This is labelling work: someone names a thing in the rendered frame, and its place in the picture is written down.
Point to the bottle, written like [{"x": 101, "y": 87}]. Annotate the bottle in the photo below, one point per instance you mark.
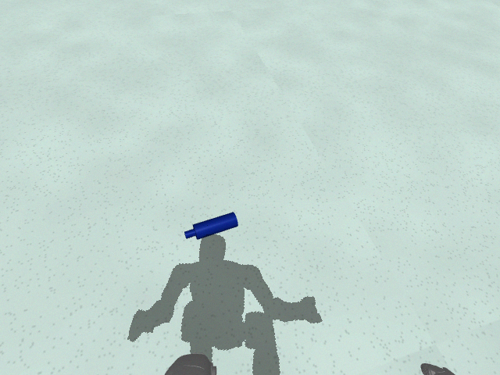
[{"x": 212, "y": 226}]

